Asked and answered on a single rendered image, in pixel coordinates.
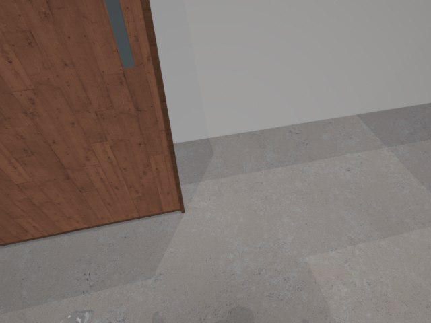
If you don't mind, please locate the handle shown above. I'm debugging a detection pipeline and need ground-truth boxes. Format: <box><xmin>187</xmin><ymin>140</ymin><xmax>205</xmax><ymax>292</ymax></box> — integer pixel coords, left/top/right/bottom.
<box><xmin>105</xmin><ymin>0</ymin><xmax>135</xmax><ymax>68</ymax></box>

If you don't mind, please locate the wardrobe door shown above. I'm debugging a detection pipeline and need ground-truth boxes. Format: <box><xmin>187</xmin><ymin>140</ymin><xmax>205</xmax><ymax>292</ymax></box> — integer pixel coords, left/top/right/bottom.
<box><xmin>0</xmin><ymin>0</ymin><xmax>180</xmax><ymax>244</ymax></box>

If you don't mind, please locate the left robot hand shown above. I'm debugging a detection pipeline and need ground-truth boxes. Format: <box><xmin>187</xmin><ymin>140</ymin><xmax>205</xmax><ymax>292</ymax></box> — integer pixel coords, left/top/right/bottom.
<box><xmin>60</xmin><ymin>310</ymin><xmax>94</xmax><ymax>323</ymax></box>

